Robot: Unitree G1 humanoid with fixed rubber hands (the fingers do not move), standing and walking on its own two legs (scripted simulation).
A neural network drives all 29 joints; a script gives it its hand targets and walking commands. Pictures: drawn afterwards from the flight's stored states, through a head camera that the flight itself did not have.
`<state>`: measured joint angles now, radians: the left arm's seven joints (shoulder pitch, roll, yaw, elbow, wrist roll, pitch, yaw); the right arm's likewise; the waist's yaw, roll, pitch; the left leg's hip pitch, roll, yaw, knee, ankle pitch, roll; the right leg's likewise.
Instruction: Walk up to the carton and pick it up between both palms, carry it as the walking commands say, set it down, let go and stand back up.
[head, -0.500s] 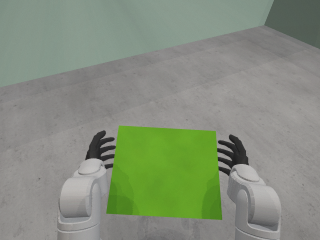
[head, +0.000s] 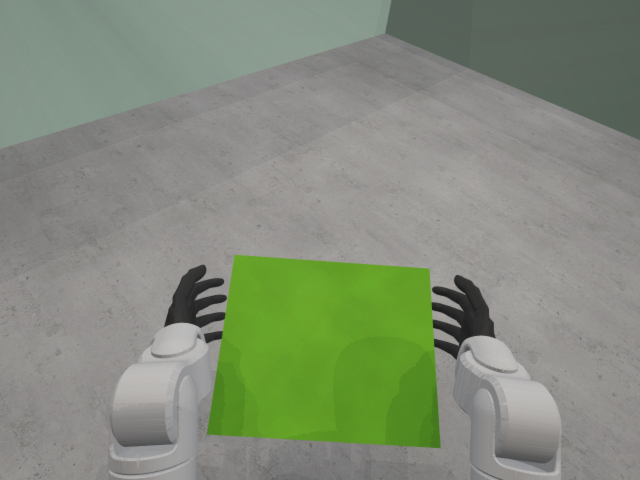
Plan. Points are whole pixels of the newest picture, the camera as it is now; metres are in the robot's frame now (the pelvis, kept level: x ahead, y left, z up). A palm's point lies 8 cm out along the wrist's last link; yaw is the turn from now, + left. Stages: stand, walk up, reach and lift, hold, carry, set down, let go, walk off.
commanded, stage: carry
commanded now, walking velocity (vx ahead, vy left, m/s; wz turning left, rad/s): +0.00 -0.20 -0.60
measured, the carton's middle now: (324, 352) +0.29 +0.02 +0.01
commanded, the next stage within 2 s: none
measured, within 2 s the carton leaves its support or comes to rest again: neither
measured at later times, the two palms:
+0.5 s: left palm (397, 396) +0.21 -0.06 +0.07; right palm out of the picture +0.13 -0.36 +0.09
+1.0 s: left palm out of the picture +0.11 -0.30 +0.06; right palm out of the picture -0.08 -0.55 +0.07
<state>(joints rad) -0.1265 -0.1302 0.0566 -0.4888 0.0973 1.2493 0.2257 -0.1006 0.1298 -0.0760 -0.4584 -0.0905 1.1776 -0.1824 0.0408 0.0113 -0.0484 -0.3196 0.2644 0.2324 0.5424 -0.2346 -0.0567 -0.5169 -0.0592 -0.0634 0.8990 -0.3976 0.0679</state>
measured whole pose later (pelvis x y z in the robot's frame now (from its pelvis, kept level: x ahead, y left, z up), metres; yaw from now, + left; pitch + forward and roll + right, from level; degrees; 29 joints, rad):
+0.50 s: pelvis -0.07 -0.15 -0.01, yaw -17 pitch +2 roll -2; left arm -0.09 -0.13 0.05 -0.47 0.11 1.25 0.22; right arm -0.09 0.13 -0.07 -0.42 -0.09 1.19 -0.18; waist 0.02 -0.03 -0.05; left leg -0.34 0.13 0.18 0.60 -0.29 0.02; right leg -0.56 0.08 -0.07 0.90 -0.36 0.00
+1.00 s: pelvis -0.19 -0.27 -0.02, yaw -34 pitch +2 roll -1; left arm -0.11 -0.13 0.05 -0.46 0.12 1.23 0.20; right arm -0.11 0.13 -0.09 -0.47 -0.07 1.21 -0.21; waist -0.04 0.00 -0.01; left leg -0.43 0.07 0.13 0.80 -0.46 -0.05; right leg -0.48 0.08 -0.06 0.59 -0.15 -0.08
